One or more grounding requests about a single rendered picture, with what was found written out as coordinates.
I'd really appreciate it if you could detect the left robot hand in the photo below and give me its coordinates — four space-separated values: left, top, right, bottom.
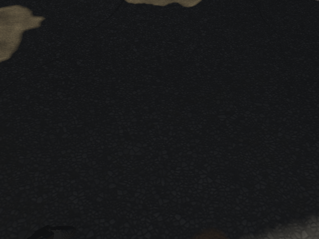
27 225 76 239

